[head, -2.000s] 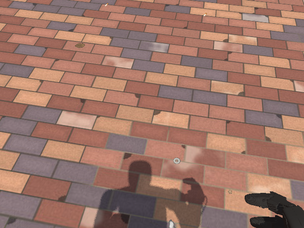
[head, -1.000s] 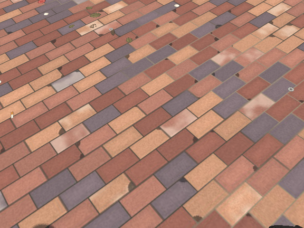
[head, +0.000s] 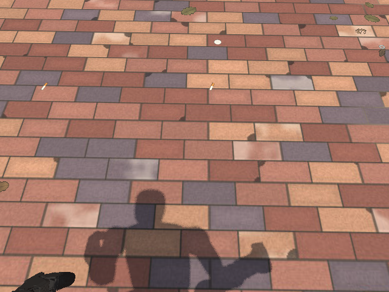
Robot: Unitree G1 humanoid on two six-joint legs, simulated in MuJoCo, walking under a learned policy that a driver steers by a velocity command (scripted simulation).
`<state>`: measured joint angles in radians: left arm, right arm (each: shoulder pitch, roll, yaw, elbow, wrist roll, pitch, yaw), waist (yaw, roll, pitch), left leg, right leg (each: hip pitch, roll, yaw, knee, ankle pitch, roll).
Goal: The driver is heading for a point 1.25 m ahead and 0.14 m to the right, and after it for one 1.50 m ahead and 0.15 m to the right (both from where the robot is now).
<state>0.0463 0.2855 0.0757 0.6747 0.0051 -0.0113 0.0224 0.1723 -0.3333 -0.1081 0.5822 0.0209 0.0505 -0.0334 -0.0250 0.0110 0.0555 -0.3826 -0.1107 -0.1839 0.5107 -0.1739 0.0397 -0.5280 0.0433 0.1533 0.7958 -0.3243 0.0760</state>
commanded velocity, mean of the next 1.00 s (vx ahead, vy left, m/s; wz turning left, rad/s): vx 0.29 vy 0.00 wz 0.02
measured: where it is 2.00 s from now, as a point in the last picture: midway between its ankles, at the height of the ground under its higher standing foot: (271, 169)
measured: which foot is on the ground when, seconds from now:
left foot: down 0.00-0.12, up 0.14-0.46, down 0.48-1.00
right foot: up 0.00-0.08, down 0.10-0.48, up 0.50-1.00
